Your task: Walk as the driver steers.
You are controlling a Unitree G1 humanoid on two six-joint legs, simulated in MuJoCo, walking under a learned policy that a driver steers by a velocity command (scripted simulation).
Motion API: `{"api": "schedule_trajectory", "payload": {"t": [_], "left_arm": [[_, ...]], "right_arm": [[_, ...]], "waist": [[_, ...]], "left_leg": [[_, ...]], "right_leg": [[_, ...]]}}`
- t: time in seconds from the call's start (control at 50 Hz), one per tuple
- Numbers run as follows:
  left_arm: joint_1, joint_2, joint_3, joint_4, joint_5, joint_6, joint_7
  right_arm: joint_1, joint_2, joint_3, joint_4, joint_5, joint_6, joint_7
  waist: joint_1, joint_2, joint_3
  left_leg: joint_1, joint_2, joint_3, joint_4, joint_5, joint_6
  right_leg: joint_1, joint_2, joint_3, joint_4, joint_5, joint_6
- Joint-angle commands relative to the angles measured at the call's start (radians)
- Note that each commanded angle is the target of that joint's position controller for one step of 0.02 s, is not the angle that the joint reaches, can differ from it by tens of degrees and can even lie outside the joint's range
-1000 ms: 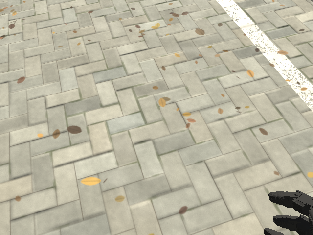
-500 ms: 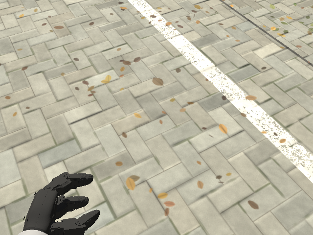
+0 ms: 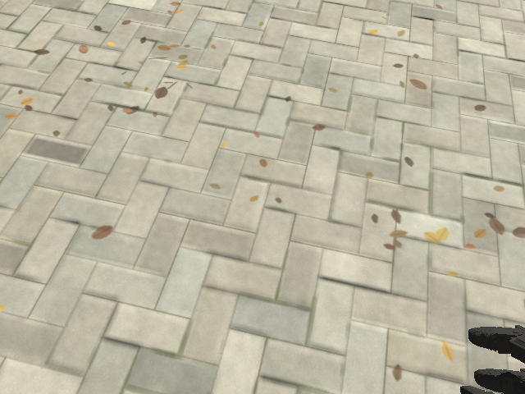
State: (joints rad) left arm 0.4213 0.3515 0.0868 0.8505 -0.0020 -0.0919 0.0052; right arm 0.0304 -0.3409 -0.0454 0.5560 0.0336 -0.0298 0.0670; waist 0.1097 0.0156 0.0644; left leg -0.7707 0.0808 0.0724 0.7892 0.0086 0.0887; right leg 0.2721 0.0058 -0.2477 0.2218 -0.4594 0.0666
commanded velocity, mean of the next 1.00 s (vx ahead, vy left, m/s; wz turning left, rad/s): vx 1.00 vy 0.00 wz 0.11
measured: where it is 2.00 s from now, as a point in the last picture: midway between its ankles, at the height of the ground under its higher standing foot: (278, 103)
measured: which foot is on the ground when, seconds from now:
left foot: up 0.00-0.04, down 0.06-0.52, up 0.54-0.92, down 0.94-1.00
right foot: down 0.00-0.06, up 0.08-0.48, down 0.50-0.96, up 0.98-1.00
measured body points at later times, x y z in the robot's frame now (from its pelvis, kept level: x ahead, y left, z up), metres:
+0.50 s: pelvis +0.48 +0.02 +0.00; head +0.50 +0.04 +0.45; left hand +0.63 +0.33 -0.04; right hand +0.59 -0.25 -0.11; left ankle +0.23 +0.06 -0.70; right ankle +0.68 -0.04 -0.71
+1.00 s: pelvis +0.90 +0.15 +0.01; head +0.92 +0.16 +0.46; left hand +0.85 +0.42 -0.11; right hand +1.20 -0.04 -0.01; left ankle +0.98 +0.31 -0.71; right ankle +0.71 +0.00 -0.64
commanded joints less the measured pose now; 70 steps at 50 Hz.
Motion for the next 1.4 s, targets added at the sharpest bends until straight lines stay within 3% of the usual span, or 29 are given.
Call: {"api": "schedule_trajectory", "payload": {"t": [0.02,0.04,0.06,0.08,0.1,0.12,0.16,0.28,0.42,0.46,0.5,0.52,0.54,0.56,0.6,0.68,0.78,0.88,0.94,0.96,0.98,1.04,1.12,1.24,1.3,1.34,1.36,1.38,1.4], "left_arm": [[-0.147,0.246,0.044,-0.122,-0.005,0.004,0.006],[-0.187,0.241,0.041,-0.146,-0.006,0.006,0.008],[-0.160,0.125,0.007,-0.138,0.002,-0.008,0.005],[-0.014,-0.018,-0.046,-0.225,0.002,-0.048,-0.010],[-0.133,0.114,-0.035,-0.253,-0.019,-0.087,-0.019],[-0.251,0.132,-0.030,-0.287,-0.048,-0.097,-0.015],[-0.245,0.087,-0.038,-0.259,-0.006,-0.089,0.002],[-0.386,0.019,-0.052,-0.307,0.034,-0.039,-0.004],[-0.525,0.043,-0.035,-0.356,-0.017,-0.056,-0.031],[-0.402,0.090,-0.008,-0.329,-0.024,-0.053,-0.027],[-0.028,0.147,0.023,-0.254,-0.038,-0.029,-0.008],[0.100,0.220,0.032,-0.216,-0.001,-0.028,-0.015],[0.158,0.186,0.026,-0.163,-0.010,-0.032,-0.044],[0.076,0.088,0.005,-0.184,-0.017,-0.028,-0.039],[0.004,0.081,0.001,-0.192,0.005,-0.020,-0.044],[-0.026,0.019,-0.020,-0.168,-0.019,-0.018,-0.039],[0.000,0.067,-0.001,-0.150,-0.035,-0.006,0.000],[0.073,0.050,0.003,-0.108,-0.057,0.012,0.009],[0.003,0.053,0.000,-0.144,-0.013,0.033,-0.001],[0.127,-0.091,-0.041,-0.168,-0.021,0.022,-0.001],[0.161,-0.083,-0.064,-0.194,-0.073,0.019,0.005],[-0.128,0.025,-0.032,-0.212,-0.030,0.028,0.008],[-0.182,-0.063,-0.043,-0.272,-0.050,0.073,-0.021],[-0.334,-0.017,-0.048,-0.324,-0.012,0.057,-0.066],[-0.296,0.044,-0.017,-0.317,-0.009,0.047,-0.090],[-0.006,0.156,0.041,-0.252,-0.019,0.065,-0.081],[0.088,0.190,0.062,-0.217,-0.026,0.084,-0.057],[0.004,0.271,0.057,-0.257,-0.018,0.092,-0.033],[-0.045,0.277,0.045,-0.343,0.038,0.066,-0.043]], "right_arm": [[0.220,-0.134,-0.056,-0.016,0.017,0.003,0.007],[0.473,-0.205,-0.097,0.053,0.014,0.017,-0.004],[0.573,-0.232,-0.106,0.109,0.030,0.033,-0.025],[0.432,-0.310,-0.099,0.044,0.005,0.014,-0.027],[0.442,-0.227,-0.088,0.003,-0.011,-0.005,-0.026],[0.427,-0.200,-0.081,0.014,-0.024,-0.025,-0.027],[0.304,-0.165,-0.067,0.015,-0.035,-0.054,-0.024],[0.264,-0.088,-0.041,0.051,-0.009,-0.054,-0.074],[0.405,-0.079,-0.047,0.162,0.003,-0.045,-0.086],[0.390,-0.114,-0.056,0.174,-0.022,-0.027,-0.084],[0.305,-0.116,-0.046,0.155,-0.067,-0.014,-0.071],[0.478,0.020,-0.012,0.146,-0.044,-0.031,-0.068],[0.528,0.041,0.014,0.156,-0.005,-0.050,-0.058],[0.381,-0.045,0.002,0.126,0.012,-0.065,-0.056],[0.114,-0.051,0.010,0.059,-0.027,-0.102,-0.051],[0.120,-0.017,0.011,0.060,-0.050,-0.113,-0.048],[-0.113,0.022,0.032,-0.020,-0.051,-0.132,-0.034],[-0.152,-0.044,-0.008,-0.041,-0.014,-0.129,-0.051],[0.237,-0.132,-0.061,0.011,-0.005,-0.123,-0.079],[0.417,-0.211,-0.077,0.044,-0.030,-0.106,-0.084],[0.423,-0.197,-0.074,0.075,-0.023,-0.099,-0.061],[0.297,-0.047,-0.044,0.098,-0.044,-0.078,-0.073],[0.202,0.021,-0.029,0.151,-0.037,-0.084,-0.063],[0.134,-0.104,-0.055,0.162,-0.030,-0.094,-0.081],[0.217,-0.203,-0.071,0.176,-0.022,-0.082,-0.090],[0.200,-0.237,-0.081,0.154,-0.004,-0.065,-0.088],[0.227,-0.164,-0.062,0.158,0.000,-0.071,-0.078],[0.294,-0.009,-0.016,0.128,-0.056,-0.085,-0.059],[0.437,-0.093,-0.006,0.092,-0.036,-0.100,-0.050]], "waist": [[-0.256,-0.134,-0.090],[-0.383,-0.110,-0.204],[-0.377,0.069,-0.192],[-0.160,0.391,-0.329],[-0.255,0.202,-0.435],[-0.244,0.077,-0.249],[-0.123,-0.114,-0.093],[-0.115,-0.026,0.070],[-0.214,0.070,0.051],[-0.144,0.108,-0.012],[0.071,0.118,-0.232],[-0.003,-0.233,-0.428],[-0.020,-0.506,-0.468],[-0.004,-0.324,-0.284],[-0.011,-0.006,-0.088],[-0.111,-0.067,-0.032],[-0.059,-0.069,0.066],[-0.056,-0.103,0.034],[-0.278,-0.101,-0.261],[-0.251,0.208,-0.481],[-0.220,0.442,-0.529],[-0.231,0.047,-0.106],[-0.126,0.072,0.006],[-0.112,-0.054,0.105],[-0.082,0.018,0.000],[0.080,0.060,-0.162],[0.105,-0.048,-0.185],[-0.022,-0.412,-0.192],[-0.059,-0.305,-0.564]], "left_leg": [[0.489,-0.149,0.115,0.013,-0.113,0.067],[0.833,-0.162,0.069,-0.026,-0.101,0.116],[1.082,-0.096,-0.089,-0.066,-0.108,0.160],[1.280,0.128,-0.729,-0.279,-0.425,0.375],[1.269,0.184,-0.969,-0.489,-0.753,0.366],[1.106,0.177,-0.946,-0.567,-0.760,0.307],[0.762,0.102,-0.764,-0.551,-0.501,0.257],[0.356,-0.078,-0.407,-0.589,-0.183,0.217],[0.601,0.010,-0.418,-0.511,-0.176,0.126],[0.772,0.060,-0.397,-0.401,0.243,0.108],[0.674,0.022,-0.309,0.054,0.607,0.060],[0.330,-0.119,-0.254,0.527,0.127,-0.014],[0.104,-0.195,-0.236,0.676,-0.472,-0.038],[-0.013,-0.115,-0.237,0.680,-0.420,-0.007],[0.029,-0.076,-0.212,0.519,-0.351,0.007],[0.130,-0.035,-0.209,0.224,-0.331,-0.044],[0.334,-0.091,-0.153,-0.162,0.022,-0.117],[0.513,-0.106,-0.188,-0.309,0.066,-0.127],[0.982,0.000,-0.229,-0.238,-0.160,-0.045],[1.371,0.273,-0.659,-0.283,-0.476,0.098],[1.384,0.383,-1.033,-0.457,-0.817,0.156],[0.961,0.245,-0.578,-0.506,-0.416,0.074],[0.715,0.202,-0.290,-0.591,-0.191,0.061],[0.578,0.099,0.087,-0.666,0.135,-0.004],[0.688,0.098,0.130,-0.458,0.704,-0.047],[0.624,0.119,0.115,-0.054,0.876,-0.064],[0.429,0.050,0.107,0.245,0.338,-0.118],[0.185,-0.150,0.085,0.716,-0.673,-0.161],[0.067,-0.174,-0.199,0.922,-0.678,-0.161]], "right_leg": [[-0.237,-0.249,0.029,0.334,1.559,-0.130],[-0.400,-0.236,0.046,0.638,1.522,-0.122],[-0.686,-0.098,0.065,1.055,0.571,-0.073],[-1.051,0.071,0.227,1.419,-0.128,-0.050],[-1.111,0.027,0.411,1.374,-0.014,-0.093],[-1.145,-0.001,0.393,1.283,0.053,-0.109],[-0.995,-0.073,0.408,1.094,0.134,-0.095],[-0.812,-0.073,0.321,0.623,0.411,0.010],[-0.717,-0.054,0.321,0.269,0.657,-0.027],[-0.684,-0.028,0.265,0.293,0.506,-0.068],[-0.280,-0.031,0.233,0.400,0.360,-0.139],[0.116,-0.226,0.683,0.369,0.054,-0.323],[0.210,-0.315,1.180,0.055,-0.306,-0.385],[0.116,-0.313,1.179,0.007,-0.377,-0.341],[-0.175,-0.222,0.942,0.017,-0.026,-0.320],[-0.338,-0.122,0.771,-0.028,0.188,-0.348],[-0.633,-0.077,0.669,-0.095,0.224,-0.309],[-0.533,-0.094,0.703,0.008,0.308,-0.236],[-0.599,-0.026,0.619,0.546,0.618,-0.156],[-0.905,0.086,0.504,0.938,0.123,-0.112],[-1.086,0.024,0.441,1.159,-0.066,-0.111],[-1.142,-0.099,0.356,1.154,0.118,-0.113],[-1.094,-0.195,0.354,1.066,0.131,-0.115],[-0.919,-0.131,0.214,0.628,0.556,-0.108],[-0.674,0.027,0.089,0.493,0.570,-0.141],[-0.310,0.091,0.111,0.487,0.530,-0.208],[-0.076,0.051,0.213,0.435,0.617,-0.247],[0.050,-0.122,0.514,0.451,1.206,-0.361],[0.220,-0.370,1.015,0.294,0.926,-0.576]]}}
Keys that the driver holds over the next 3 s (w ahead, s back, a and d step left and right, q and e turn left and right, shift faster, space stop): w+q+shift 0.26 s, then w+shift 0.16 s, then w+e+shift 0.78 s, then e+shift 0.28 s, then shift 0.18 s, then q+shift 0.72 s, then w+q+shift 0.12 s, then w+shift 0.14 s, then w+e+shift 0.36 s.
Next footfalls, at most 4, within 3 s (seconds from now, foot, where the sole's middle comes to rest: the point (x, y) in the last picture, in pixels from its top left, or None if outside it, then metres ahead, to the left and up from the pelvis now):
0.06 left None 0.27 0.07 -0.74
0.50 right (297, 291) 0.72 -0.02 -0.74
0.94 left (198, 191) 1.02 0.31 -0.74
1.36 right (301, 116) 1.41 0.01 -0.74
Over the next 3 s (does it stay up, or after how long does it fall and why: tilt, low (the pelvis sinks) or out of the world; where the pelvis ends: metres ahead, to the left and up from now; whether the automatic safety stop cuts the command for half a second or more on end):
stays up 1.73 0.24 0.02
